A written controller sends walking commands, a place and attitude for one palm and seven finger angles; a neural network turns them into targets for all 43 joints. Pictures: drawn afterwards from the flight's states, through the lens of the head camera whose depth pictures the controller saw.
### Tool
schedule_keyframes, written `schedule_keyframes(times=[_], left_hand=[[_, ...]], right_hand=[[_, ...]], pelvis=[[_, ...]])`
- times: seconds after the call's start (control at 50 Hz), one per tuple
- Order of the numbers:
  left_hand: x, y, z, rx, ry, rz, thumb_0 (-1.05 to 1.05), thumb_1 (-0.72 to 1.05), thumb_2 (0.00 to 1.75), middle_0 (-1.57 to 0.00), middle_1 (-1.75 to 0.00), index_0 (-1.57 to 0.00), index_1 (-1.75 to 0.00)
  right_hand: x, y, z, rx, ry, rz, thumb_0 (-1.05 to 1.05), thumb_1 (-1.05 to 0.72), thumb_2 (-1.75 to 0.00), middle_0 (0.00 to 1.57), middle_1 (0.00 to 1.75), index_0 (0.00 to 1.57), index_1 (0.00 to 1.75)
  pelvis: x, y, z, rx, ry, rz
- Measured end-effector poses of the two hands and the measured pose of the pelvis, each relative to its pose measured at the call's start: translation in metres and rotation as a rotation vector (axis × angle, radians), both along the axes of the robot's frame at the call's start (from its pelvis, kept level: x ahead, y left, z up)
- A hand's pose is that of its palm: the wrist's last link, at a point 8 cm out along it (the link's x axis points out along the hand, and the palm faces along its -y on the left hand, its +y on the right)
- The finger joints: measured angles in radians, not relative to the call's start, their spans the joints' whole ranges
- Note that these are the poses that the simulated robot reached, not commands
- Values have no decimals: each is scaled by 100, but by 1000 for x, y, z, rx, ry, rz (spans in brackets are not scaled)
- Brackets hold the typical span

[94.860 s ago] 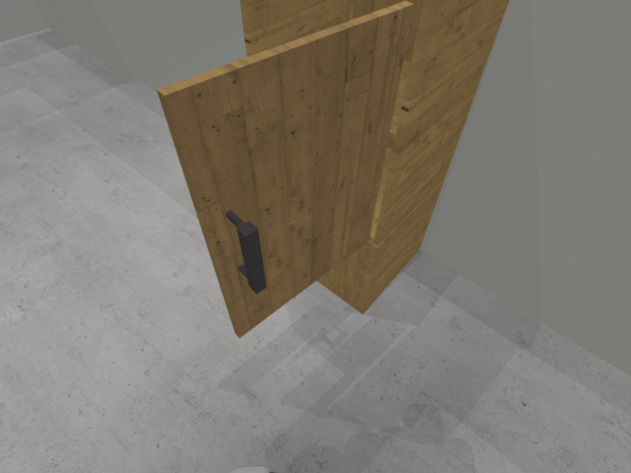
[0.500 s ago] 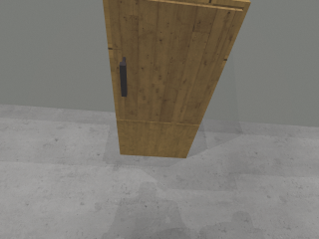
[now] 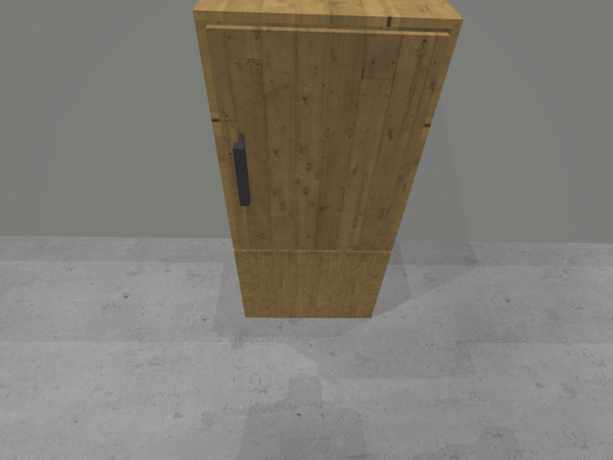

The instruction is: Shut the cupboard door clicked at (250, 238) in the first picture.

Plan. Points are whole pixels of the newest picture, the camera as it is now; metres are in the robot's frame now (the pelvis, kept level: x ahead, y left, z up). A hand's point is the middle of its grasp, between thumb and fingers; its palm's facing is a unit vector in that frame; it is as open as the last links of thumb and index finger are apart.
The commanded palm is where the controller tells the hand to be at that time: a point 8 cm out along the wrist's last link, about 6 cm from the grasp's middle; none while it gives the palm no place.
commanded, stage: let the arm hang, fingers relaxed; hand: left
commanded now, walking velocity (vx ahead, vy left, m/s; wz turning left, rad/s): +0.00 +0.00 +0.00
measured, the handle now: (243, 170) +0.70 +0.18 -0.04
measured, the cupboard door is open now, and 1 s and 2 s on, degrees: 0 0 0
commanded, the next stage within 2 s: look to check the result in 0.20 s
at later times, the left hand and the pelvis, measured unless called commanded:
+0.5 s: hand out of the picture -0.04 +0.16 -0.18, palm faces +0.03 -0.98 -0.18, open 7.4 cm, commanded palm none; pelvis +0.01 +0.00 +0.00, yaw -1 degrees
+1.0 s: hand out of the picture +0.00 +0.15 -0.18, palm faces +0.03 -0.98 -0.17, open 7.4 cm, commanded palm none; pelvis +0.02 -0.01 +0.00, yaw -1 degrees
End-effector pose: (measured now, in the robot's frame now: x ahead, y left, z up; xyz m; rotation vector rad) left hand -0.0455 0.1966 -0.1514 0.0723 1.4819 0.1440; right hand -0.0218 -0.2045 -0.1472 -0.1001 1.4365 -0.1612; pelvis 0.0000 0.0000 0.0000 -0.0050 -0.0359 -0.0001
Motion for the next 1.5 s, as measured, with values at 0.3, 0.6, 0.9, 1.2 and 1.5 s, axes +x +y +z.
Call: schedule_keyframes(times=[0.3, 0.6, 0.9, 1.2, 1.5], left_hand=[[10, 4, 1, 17, -5, -12, 0, 90, 90, -20, -30, -20, -30], [8, 10, 6, 42, 32, -13, 1, 91, 90, -20, -30, -20, -30], [34, 5, 5, 35, -17, -27, 1, 90, 90, -20, -30, -20, -30], [45, 6, 7, 51, -21, -30, 1, 90, 90, -20, -30, -20, -30], [44, 0, 7, 49, -1, -25, 1, 90, 90, -20, -30, -20, -30]], right_hand=[[1, -6, 2, -9, 2, -12, 1, -91, -90, 20, 30, 20, 30], [17, -13, 2, -15, -7, 0, 1, -91, -90, 20, 30, 20, 30], [37, -27, 5, -36, -35, 15, 1, -91, -90, 20, 30, 20, 30], [43, -31, 5, -33, -29, 20, 1, -91, -90, 20, 30, 20, 30], [49, -35, 5, -33, -21, 23, 1, -91, -90, 20, 30, 20, 30]], pelvis=[[4, -3, 0, -1, 0, -5], [12, -6, 2, 4, -1, -12], [19, -11, 3, 5, -3, -11], [26, -15, 3, 8, -1, -11], [32, -20, 3, 10, 2, -12]])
